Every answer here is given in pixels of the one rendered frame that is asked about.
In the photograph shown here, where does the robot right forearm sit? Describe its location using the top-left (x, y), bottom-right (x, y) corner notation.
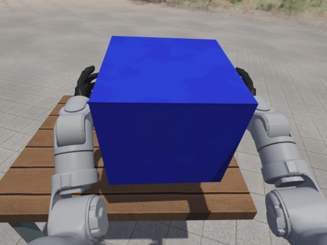
top-left (247, 96), bottom-right (327, 203)

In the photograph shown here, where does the robot left forearm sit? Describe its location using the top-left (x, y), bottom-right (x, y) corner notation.
top-left (48, 95), bottom-right (98, 236)

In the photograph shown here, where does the robot left hand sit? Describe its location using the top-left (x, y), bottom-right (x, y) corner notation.
top-left (74, 65), bottom-right (98, 98)

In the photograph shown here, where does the robot right hand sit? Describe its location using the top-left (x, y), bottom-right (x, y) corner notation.
top-left (236, 67), bottom-right (256, 96)

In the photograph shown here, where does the robot left upper arm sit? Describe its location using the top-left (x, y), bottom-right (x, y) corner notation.
top-left (26, 194), bottom-right (108, 245)

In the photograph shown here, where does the table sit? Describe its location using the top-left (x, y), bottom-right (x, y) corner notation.
top-left (0, 95), bottom-right (257, 243)

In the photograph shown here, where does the carton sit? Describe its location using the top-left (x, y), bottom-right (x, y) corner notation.
top-left (88, 36), bottom-right (258, 185)

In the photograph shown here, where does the robot right upper arm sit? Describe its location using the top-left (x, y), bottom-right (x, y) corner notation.
top-left (265, 187), bottom-right (327, 245)

